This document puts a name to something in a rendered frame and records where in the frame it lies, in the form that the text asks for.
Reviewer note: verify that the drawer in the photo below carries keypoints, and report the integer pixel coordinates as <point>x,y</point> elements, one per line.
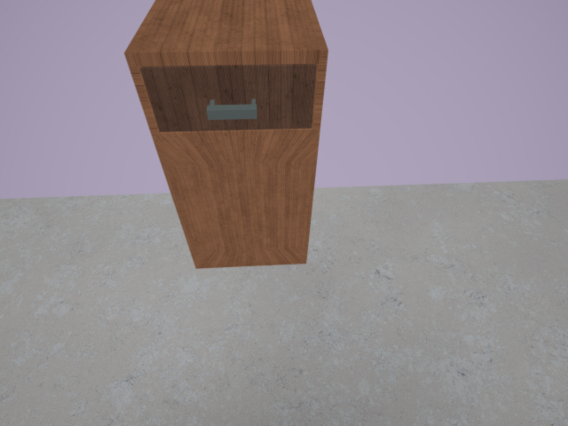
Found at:
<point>179,95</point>

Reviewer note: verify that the handle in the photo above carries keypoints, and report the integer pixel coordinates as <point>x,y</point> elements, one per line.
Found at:
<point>231,112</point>

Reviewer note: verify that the cabinet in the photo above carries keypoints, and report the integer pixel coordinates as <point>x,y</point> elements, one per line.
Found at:
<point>243,197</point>

